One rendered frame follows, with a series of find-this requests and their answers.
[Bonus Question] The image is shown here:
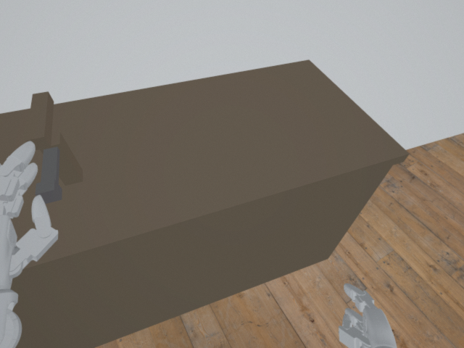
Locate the right robot hand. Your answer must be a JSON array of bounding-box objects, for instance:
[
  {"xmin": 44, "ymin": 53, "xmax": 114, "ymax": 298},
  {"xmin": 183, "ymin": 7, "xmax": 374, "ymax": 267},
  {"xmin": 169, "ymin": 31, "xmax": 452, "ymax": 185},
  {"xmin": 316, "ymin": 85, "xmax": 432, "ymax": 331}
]
[{"xmin": 339, "ymin": 283, "xmax": 397, "ymax": 348}]

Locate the counter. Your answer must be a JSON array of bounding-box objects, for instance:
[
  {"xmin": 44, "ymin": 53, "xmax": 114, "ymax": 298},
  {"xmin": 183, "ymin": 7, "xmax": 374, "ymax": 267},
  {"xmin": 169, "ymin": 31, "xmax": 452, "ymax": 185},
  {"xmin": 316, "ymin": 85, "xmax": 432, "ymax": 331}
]
[{"xmin": 0, "ymin": 60, "xmax": 409, "ymax": 348}]

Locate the left robot hand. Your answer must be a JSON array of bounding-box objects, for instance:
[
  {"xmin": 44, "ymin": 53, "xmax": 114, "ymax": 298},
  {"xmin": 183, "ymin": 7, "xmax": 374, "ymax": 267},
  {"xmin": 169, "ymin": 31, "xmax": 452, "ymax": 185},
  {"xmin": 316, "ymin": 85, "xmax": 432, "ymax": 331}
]
[{"xmin": 0, "ymin": 141, "xmax": 58, "ymax": 289}]

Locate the robot left forearm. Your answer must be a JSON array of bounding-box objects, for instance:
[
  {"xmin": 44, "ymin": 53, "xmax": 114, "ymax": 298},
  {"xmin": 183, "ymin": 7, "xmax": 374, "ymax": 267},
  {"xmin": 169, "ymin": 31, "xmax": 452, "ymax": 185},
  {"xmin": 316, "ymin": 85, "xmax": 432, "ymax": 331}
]
[{"xmin": 0, "ymin": 289, "xmax": 22, "ymax": 348}]

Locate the tap lever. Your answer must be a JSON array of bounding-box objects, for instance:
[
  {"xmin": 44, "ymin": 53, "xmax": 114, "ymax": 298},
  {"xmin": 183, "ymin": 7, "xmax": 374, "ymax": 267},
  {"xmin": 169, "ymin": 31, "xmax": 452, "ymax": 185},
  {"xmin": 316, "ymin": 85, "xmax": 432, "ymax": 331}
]
[{"xmin": 35, "ymin": 147, "xmax": 62, "ymax": 204}]

